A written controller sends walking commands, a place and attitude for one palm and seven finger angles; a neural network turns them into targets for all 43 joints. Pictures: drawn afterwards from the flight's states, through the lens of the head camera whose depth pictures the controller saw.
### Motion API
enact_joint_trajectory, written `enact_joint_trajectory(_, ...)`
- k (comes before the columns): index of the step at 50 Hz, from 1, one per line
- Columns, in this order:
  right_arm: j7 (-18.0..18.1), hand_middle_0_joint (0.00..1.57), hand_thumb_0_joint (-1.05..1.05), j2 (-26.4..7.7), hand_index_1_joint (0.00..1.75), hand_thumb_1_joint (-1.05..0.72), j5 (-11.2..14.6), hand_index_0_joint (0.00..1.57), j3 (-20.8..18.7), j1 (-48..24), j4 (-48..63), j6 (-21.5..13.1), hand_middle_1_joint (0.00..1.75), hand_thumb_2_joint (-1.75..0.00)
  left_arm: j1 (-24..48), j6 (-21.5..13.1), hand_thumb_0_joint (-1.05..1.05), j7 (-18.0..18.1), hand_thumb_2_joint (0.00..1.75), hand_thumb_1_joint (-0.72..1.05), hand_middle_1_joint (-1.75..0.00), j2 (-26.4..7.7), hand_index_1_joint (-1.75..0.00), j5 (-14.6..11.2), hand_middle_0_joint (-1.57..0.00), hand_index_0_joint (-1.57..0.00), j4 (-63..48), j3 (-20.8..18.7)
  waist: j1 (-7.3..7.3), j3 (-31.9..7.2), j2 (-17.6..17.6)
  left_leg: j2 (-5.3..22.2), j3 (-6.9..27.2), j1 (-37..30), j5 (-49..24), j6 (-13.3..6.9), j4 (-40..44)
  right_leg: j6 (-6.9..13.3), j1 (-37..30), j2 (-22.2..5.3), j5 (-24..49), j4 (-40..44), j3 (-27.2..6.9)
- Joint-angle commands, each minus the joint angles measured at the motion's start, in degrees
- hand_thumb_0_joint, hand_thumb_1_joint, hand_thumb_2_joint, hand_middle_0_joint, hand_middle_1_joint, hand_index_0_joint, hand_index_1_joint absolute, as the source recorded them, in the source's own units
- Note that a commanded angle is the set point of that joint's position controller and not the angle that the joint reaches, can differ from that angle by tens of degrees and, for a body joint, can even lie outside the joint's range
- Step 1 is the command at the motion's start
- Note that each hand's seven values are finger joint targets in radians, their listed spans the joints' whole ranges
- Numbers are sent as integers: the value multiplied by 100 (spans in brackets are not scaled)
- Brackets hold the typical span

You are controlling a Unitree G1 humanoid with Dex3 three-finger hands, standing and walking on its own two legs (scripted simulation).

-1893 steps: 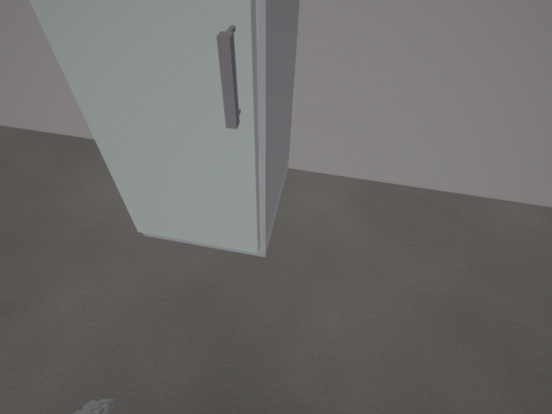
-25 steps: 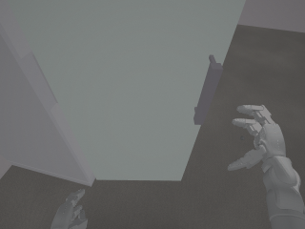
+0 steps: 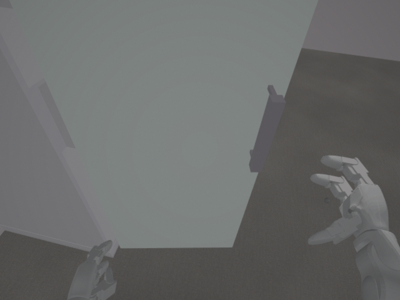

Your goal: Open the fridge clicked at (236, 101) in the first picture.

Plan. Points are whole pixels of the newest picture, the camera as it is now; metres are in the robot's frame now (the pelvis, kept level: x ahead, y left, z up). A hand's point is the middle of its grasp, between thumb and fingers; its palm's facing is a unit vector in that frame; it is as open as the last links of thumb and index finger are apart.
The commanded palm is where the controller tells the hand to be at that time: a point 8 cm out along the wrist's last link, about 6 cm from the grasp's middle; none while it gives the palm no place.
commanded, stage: draw the hand back to the body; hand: right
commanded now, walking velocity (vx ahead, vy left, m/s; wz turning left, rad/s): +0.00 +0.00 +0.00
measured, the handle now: (262, 131) +0.48 -0.13 +0.10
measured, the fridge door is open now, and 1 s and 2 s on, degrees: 76 76 76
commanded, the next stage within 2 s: step back with the hand held close in 1.30 s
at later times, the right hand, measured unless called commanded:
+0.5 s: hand (374, 226) +0.22 -0.26 +0.14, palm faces +0.41 +0.87 -0.28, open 12.9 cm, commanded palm +0.18 -0.29 +0.16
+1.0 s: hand out of the picture +0.19 -0.28 +0.17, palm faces +0.50 +0.79 -0.36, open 8.1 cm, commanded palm +0.15 -0.31 +0.18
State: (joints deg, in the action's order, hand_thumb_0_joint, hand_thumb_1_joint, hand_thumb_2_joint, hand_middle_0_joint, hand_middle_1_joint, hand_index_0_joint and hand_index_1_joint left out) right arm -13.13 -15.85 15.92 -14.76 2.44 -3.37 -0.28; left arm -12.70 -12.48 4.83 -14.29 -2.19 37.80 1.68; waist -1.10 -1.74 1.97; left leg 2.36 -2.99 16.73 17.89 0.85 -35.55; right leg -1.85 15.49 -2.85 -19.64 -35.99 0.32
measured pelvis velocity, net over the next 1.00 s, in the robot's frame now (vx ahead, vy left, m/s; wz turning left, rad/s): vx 0.00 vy -0.01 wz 0.01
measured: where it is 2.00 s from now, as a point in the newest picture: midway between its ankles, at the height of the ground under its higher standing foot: outside the picture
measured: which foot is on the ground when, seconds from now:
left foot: down 0.00-1.00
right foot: down 0.00-1.00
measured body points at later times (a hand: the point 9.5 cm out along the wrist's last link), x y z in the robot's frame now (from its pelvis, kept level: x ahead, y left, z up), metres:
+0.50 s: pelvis -0.01 -0.01 +0.01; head -0.02 +0.00 +0.46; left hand +0.18 +0.22 -0.06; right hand +0.19 -0.30 +0.15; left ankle +0.01 +0.13 -0.73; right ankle -0.01 -0.14 -0.73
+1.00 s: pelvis +0.00 -0.01 +0.02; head -0.02 +0.00 +0.47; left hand +0.19 +0.21 -0.06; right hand +0.16 -0.32 +0.19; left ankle +0.01 +0.13 -0.73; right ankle +0.00 -0.14 -0.73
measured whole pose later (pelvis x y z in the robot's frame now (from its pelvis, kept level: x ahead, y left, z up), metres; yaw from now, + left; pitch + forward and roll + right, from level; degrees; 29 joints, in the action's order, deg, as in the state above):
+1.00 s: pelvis +0.00 -0.01 +0.02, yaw +1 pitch -7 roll +1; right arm 7.4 -18.5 3.4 -19.8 25.2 20.9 -4.1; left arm -9.9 -10.6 4.6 -13.1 1.4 41.0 0.4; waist -4.8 2.8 2.9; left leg 2.2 -2.2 3.0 11.7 1.6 -21.7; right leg -1.1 2.1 -2.5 -14.6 -23.6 1.7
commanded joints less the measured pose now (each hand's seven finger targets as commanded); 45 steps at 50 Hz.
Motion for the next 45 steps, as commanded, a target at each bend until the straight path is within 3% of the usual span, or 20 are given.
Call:
enact_joint_trajectory(1,-21,25,0,-1118,115,55,167,25,-582,-1174,1583,-221,115,-20,753,-393,0,133,90,90,-30,-733,-30,-42,-20,-20,-922,-248,-77,-789,-118,-250,72,-623,-1265,-86,607,222,-36,299,1179,584,61)
enact_joint_trajectory(6,-139,25,0,-1141,115,55,227,25,-607,-1101,1786,-180,115,-20,818,-468,0,192,90,90,-30,-737,-30,-54,-20,-20,-882,-224,-56,-678,-31,-250,86,-626,-1083,-78,737,228,-146,301,1082,653,51)
enact_joint_trajectory(11,-240,24,0,-1175,104,37,297,24,-645,-858,2014,-61,104,-29,882,-565,0,227,90,90,-30,-751,-30,-73,-20,-20,-887,-192,-122,-570,52,-254,52,-677,-992,-83,823,234,-228,306,1040,740,27)
enact_joint_trajectory(12,775,24,0,-1824,102,33,-534,24,-965,-700,2461,-329,102,-31,960,-584,0,217,90,90,-30,-670,-30,153,-20,-20,-832,-226,-303,-179,-77,-155,143,-697,-828,-105,1169,221,-173,301,994,832,184)
enact_joint_trajectory(13,1160,24,0,-1102,100,30,-674,24,-497,-240,2327,-386,100,-32,987,-574,0,191,90,90,-30,-585,-30,221,-20,-20,-776,-181,-173,-22,-80,-139,55,-629,-667,-88,1245,211,-203,311,847,928,202)
enact_joint_trajectory(14,1417,24,0,-943,98,26,-835,24,-318,87,2282,-406,98,-34,936,-518,0,176,90,90,-30,-577,-30,229,-20,-20,-728,-186,-171,47,-251,-147,27,-676,-648,-68,1288,230,-280,278,834,1006,220)
enact_joint_trajectory(18,1901,24,0,-1197,89,12,-1135,24,-469,154,2714,-549,89,-41,968,-351,0,151,90,90,-30,-609,-30,275,-20,-20,-667,-249,-190,-208,-92,-166,45,-1016,-749,-86,1395,240,-550,229,933,1263,279)
enact_joint_trajectory(20,2016,23,0,-1147,85,4,-1211,23,-428,142,2737,-594,85,-44,1005,-297,0,165,90,90,-30,-564,-30,283,-20,-20,-630,-255,-182,-222,36,-175,55,-1083,-712,-83,1495,248,-696,230,932,1364,318)
enact_joint_trajectory(21,2062,23,0,-1164,83,1,-1254,23,-426,91,2818,-628,83,-46,1034,-283,0,169,90,90,-30,-558,-30,281,-20,-20,-607,-253,-175,-176,208,-181,55,-1090,-628,-94,1542,234,-736,232,880,1427,320)
enact_joint_trajectory(25,2147,23,0,-1115,75,-14,-1319,23,-397,204,2961,-689,75,-53,1100,-268,0,164,90,90,-30,-549,-30,304,-20,-20,-569,-248,-207,-128,195,-217,6,-1266,-752,-113,1615,238,-865,217,1040,1622,280)
enact_joint_trajectory(27,2179,22,0,-1244,70,-21,-1346,22,-552,422,3092,-721,70,-57,1109,-270,0,148,90,90,-30,-566,-30,320,-20,-20,-533,-266,-255,-257,160,-245,-8,-1434,-949,-137,1598,222,-945,207,1269,1661,241)
enact_joint_trajectory(28,2166,22,0,-1126,68,-25,-1332,22,-492,619,3073,-711,68,-58,1103,-261,0,134,90,90,-30,-538,-30,325,-20,-20,-537,-254,-260,-192,189,-233,-20,-1461,-1071,-127,1591,224,-938,199,1377,1681,258)
enact_joint_trajectory(30,2156,22,0,-1164,64,-32,-1310,22,-592,844,3049,-684,64,-62,1105,-211,0,111,90,90,-30,-536,-30,327,-20,-20,-524,-270,-278,-115,41,-247,-16,-1511,-1159,-123,1612,216,-913,190,1463,1707,250)
enact_joint_trajectory(34,2135,22,0,-1213,55,-47,-1310,22,-737,1033,3265,-711,55,-69,1112,-160,0,71,90,90,-30,-525,-30,323,-20,-20,-541,-295,-292,-23,172,-261,-13,-1550,-1231,-127,1646,197,-922,175,1564,1733,269)
enact_joint_trajectory(40,2123,21,0,-1285,43,-68,-1271,21,-979,1518,3398,-711,43,-80,1084,-115,0,43,90,90,-30,-506,-30,336,-20,-20,-578,-315,-335,94,47,-268,-22,-1566,-1361,-118,1653,197,-876,166,1690,1710,281)
enact_joint_trajectory(42,2122,21,0,-1361,38,-75,-1274,21,-1063,1499,3572,-726,38,-83,1090,-115,0,40,90,90,-30,-519,-30,335,-20,-20,-583,-322,-337,70,250,-263,-1,-1580,-1376,-130,1671,193,-907,179,1713,1692,289)
enact_joint_trajectory(45,2137,20,0,-1344,32,-86,-1258,20,-1106,1680,3672,-735,32,-88,1061,-117,0,48,90,90,-30,-500,-30,332,-20,-20,-600,-338,-333,22,168,-264,8,-1581,-1456,-116,1664,208,-964,182,1772,1661,308)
